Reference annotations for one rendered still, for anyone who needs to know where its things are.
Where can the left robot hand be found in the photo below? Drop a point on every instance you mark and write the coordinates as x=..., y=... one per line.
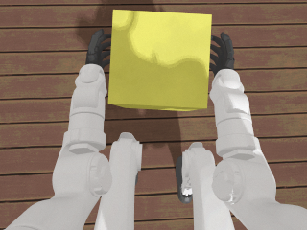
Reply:
x=94, y=54

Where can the robot left shin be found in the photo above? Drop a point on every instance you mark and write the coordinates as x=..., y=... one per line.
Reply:
x=123, y=135

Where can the robot left forearm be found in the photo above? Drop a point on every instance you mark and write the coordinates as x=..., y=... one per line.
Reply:
x=87, y=114

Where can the carton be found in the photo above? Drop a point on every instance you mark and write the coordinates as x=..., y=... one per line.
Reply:
x=159, y=60

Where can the left robot upper arm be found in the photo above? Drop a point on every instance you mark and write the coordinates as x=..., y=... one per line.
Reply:
x=79, y=181

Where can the left robot thigh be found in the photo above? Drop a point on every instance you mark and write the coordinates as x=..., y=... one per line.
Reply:
x=116, y=209

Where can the right robot hand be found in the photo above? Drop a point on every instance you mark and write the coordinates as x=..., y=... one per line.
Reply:
x=225, y=58

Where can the right robot upper arm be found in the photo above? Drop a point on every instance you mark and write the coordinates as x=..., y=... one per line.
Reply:
x=248, y=190

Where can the robot right forearm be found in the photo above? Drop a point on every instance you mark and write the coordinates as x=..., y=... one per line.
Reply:
x=233, y=119

